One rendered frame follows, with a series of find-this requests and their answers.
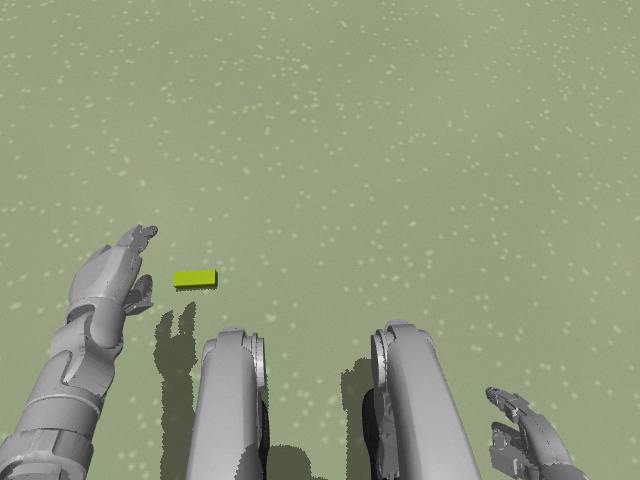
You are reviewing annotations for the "small box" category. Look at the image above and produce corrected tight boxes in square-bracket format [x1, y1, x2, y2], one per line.
[173, 270, 218, 289]

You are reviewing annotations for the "right robot arm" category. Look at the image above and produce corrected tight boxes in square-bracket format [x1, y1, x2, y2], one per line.
[539, 464, 589, 480]

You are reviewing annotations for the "left robot hand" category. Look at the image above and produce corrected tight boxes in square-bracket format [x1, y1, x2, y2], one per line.
[68, 224, 158, 316]

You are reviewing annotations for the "left robot arm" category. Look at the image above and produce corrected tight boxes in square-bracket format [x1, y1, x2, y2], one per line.
[0, 297, 126, 480]

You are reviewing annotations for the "right robot foot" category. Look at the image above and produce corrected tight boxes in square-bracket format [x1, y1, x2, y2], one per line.
[362, 388, 400, 480]

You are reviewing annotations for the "right robot hand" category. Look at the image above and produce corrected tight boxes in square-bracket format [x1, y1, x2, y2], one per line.
[486, 387, 574, 480]

